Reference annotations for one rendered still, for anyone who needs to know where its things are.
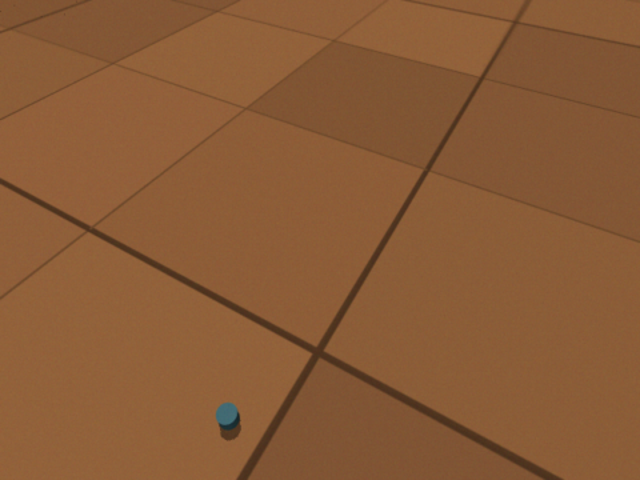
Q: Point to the tin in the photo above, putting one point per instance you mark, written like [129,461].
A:
[227,416]

